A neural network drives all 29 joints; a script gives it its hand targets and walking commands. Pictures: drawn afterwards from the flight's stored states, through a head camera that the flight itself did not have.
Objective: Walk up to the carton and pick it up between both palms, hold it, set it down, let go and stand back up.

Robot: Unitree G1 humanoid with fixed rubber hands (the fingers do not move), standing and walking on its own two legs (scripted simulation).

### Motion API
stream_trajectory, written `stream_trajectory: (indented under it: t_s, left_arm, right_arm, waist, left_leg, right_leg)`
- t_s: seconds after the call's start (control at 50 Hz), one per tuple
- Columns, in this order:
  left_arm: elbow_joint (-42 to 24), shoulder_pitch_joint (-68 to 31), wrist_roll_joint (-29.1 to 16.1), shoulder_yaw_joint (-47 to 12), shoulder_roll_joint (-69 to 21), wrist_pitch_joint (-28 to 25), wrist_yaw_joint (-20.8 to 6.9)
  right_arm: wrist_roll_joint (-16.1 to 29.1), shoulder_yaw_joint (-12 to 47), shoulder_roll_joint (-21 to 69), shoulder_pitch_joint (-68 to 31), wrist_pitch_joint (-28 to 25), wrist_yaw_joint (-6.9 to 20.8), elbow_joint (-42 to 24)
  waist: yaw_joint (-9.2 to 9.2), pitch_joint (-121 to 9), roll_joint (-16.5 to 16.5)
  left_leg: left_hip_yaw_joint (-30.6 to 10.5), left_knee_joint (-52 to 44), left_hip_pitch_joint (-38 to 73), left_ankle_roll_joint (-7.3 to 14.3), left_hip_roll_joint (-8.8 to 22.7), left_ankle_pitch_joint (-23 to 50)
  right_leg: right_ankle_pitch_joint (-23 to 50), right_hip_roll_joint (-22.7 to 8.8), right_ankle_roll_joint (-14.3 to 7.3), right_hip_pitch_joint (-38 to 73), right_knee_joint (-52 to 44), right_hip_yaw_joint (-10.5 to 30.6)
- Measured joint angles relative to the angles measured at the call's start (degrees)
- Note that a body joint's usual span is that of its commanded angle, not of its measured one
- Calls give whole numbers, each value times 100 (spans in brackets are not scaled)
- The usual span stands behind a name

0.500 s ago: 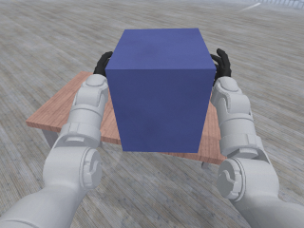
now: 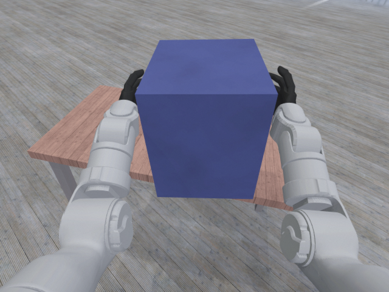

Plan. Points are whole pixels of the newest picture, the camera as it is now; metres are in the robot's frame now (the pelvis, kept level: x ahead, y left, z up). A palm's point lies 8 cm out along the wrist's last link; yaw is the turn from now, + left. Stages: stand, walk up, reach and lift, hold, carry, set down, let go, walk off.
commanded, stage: hold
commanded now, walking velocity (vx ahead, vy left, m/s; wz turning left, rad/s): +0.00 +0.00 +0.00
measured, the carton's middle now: (205, 118) +0.45 -0.01 +0.17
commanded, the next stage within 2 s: set down in 1.84 s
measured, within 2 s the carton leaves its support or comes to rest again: neither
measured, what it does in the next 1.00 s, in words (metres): stands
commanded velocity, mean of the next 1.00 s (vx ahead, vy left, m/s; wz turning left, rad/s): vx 0.00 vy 0.00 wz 0.00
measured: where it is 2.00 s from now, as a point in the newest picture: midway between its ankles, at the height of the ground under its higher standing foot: outside the picture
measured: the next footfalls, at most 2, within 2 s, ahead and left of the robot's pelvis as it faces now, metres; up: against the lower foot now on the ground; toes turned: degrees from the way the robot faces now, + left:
none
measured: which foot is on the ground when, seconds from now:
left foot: down 0.00-1.00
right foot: down 0.00-1.00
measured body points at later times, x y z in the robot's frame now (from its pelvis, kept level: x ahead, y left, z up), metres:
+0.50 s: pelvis +0.01 +0.00 +0.00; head -0.02 +0.03 +0.45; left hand +0.45 +0.16 +0.22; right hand +0.44 -0.15 +0.24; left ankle +0.06 +0.10 -0.74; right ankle +0.05 -0.11 -0.74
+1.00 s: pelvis +0.04 +0.00 +0.01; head +0.02 +0.02 +0.46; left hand +0.45 +0.18 +0.21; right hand +0.45 -0.13 +0.22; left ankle +0.06 +0.10 -0.74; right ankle +0.05 -0.11 -0.74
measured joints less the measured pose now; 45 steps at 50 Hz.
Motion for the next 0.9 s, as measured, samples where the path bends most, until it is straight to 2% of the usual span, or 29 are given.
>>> stream_trajectory:
  t_s: [0.1, 0.22, 0.36, 0.5, 0.64, 0.76, 0.9]
  left_arm:
    - [-123, 30, -153, -176, 84, 12, 45]
    - [-103, -46, -111, -176, 75, 68, 44]
    - [143, -169, -16, -82, 67, 1, -1]
    - [187, -187, 84, 19, 29, -17, -15]
    - [-431, 185, 98, -85, -53, 192, -16]
    - [-1037, 568, 83, -29, -223, 388, 2]
    - [-1368, 728, -13, -145, -196, 518, 33]
  right_arm:
    - [43, 14, 21, 18, -28, -25, -94]
    - [26, -23, 19, 30, -4, -14, -121]
    - [-213, -231, 80, -94, 74, 66, -29]
    - [-255, -239, 52, -160, 27, 110, 119]
    - [76, 91, 2, 168, 11, 21, -165]
    - [292, 256, -5, 425, 133, -27, -538]
    - [237, 269, 68, 543, 168, -12, -758]
  waist:
    - [29, -41, -14]
    - [79, -106, -27]
    - [83, -133, 47]
    - [11, -66, 12]
    - [-32, -7, -2]
    - [60, 78, 35]
    - [127, 64, 39]
  left_leg:
    - [-36, -32, -29, -6, -21, 19]
    - [-71, -157, 53, -1, -69, 58]
    - [-94, -106, 53, 20, -69, -5]
    - [-96, -198, 143, 16, -78, 3]
    - [-94, -400, 356, 10, -75, 22]
    - [-64, -430, 454, 33, -92, -24]
    - [-90, -597, 527, 28, -137, 16]
  right_leg:
    - [-7, -21, 6, -22, -18, -36]
    - [-38, -69, 12, 33, -51, -69]
    - [-40, -64, 27, 97, -125, -90]
    - [-55, -76, 15, 171, -177, -90]
    - [15, -76, 16, 424, -469, -77]
    - [-51, -96, 44, 494, -454, -47]
    - [-137, -145, 48, 484, -415, -70]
